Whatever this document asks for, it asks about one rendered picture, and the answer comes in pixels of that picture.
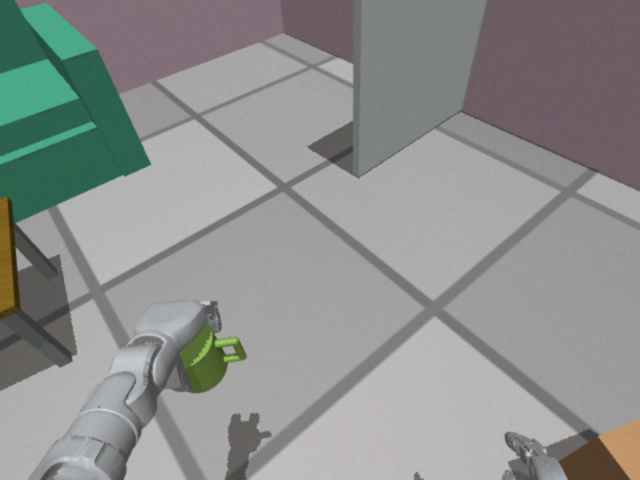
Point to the right robot hand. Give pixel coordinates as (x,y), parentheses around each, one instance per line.
(533,455)

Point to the sofa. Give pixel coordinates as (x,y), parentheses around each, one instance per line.
(63,127)

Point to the coffee table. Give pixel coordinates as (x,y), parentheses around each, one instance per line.
(12,237)

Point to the left robot hand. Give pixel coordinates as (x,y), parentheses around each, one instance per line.
(182,321)

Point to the left robot arm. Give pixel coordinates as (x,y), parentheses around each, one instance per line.
(98,444)

